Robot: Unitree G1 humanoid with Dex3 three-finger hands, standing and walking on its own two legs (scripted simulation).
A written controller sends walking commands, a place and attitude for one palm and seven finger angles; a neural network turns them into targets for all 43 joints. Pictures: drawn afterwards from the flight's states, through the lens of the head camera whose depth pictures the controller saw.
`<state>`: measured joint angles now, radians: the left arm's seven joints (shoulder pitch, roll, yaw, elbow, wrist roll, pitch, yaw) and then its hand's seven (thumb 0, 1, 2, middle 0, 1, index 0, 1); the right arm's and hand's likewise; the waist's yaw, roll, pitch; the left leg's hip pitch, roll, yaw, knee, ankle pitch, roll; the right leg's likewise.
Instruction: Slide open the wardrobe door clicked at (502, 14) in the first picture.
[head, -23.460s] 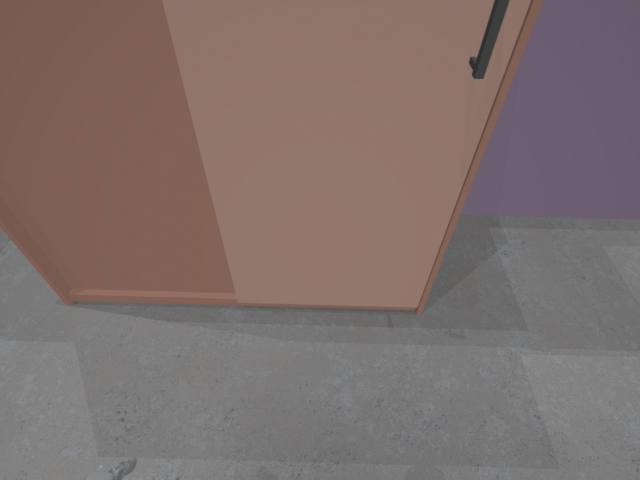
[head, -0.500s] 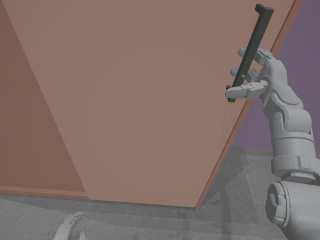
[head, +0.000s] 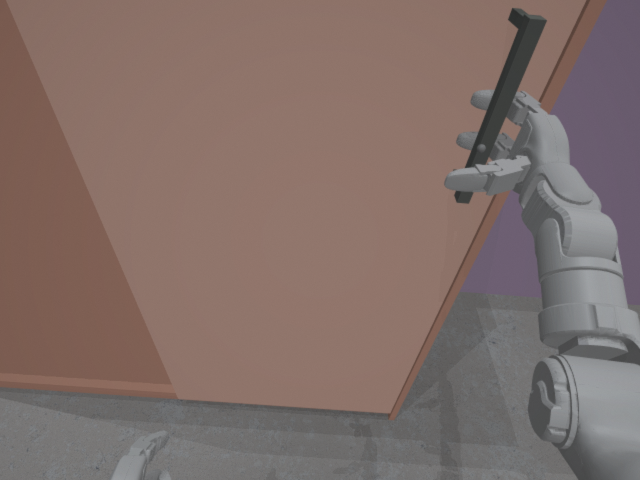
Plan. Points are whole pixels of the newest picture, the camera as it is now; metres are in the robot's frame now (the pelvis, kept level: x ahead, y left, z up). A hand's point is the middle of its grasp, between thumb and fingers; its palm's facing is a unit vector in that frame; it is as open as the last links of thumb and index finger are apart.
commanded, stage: grip the handle and tug to test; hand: right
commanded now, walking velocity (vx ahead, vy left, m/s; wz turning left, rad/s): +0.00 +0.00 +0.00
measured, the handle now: (487, 116) +0.49 -0.16 +0.27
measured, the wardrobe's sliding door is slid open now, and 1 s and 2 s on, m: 0.00 0.00 0.00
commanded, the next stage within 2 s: tug the door sideways, standing still in 1.34 s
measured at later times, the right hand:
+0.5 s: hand (480, 148) +0.43 -0.14 +0.25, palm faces -0.01 +1.00 +0.00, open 7.2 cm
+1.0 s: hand (475, 147) +0.44 -0.13 +0.25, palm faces -0.02 +1.00 +0.01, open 5.1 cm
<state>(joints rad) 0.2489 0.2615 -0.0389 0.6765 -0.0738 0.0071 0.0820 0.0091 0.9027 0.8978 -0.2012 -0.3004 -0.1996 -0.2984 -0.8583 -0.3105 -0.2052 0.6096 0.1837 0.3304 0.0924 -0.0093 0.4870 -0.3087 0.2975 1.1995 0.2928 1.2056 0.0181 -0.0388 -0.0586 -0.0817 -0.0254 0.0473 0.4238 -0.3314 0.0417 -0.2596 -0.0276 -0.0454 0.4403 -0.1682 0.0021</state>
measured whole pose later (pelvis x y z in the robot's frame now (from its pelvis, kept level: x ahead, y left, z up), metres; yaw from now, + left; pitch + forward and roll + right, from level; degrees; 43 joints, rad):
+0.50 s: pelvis +0.00 -0.01 +0.00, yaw +0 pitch +0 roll +0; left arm 0.25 0.26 -0.03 0.67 -0.07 0.00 0.08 0.01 0.90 0.90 -0.20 -0.30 -0.20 -0.30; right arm -0.85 -0.31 -0.21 0.60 0.18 0.32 0.09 0.00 -0.45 -0.71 0.40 1.33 0.39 1.33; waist 0.02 -0.04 -0.06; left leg -0.09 -0.02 0.04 0.42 -0.33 0.04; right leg -0.26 -0.03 -0.05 0.44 -0.17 0.00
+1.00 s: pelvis +0.00 +0.00 +0.00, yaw +1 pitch +0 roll +0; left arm 0.26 0.26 -0.03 0.67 -0.07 0.02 0.09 0.01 0.90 0.90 -0.20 -0.30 -0.20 -0.30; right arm -0.86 -0.31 -0.22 0.62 0.18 0.33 0.09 0.01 -0.75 -0.86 0.44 1.40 0.44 1.40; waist 0.03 -0.04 -0.06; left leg -0.08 -0.03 0.03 0.41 -0.33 0.04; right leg -0.26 -0.03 -0.06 0.44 -0.17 0.00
